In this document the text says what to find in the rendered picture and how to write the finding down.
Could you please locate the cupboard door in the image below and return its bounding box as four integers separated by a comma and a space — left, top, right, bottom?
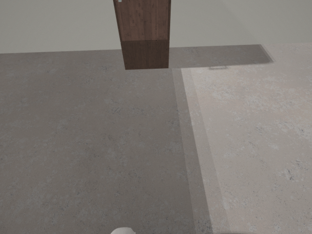
116, 0, 169, 41

